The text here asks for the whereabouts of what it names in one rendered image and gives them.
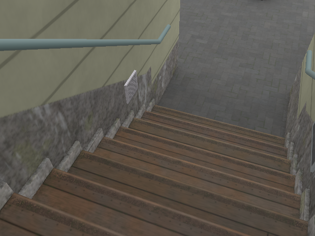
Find stairs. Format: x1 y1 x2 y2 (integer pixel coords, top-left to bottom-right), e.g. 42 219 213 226
0 104 308 236

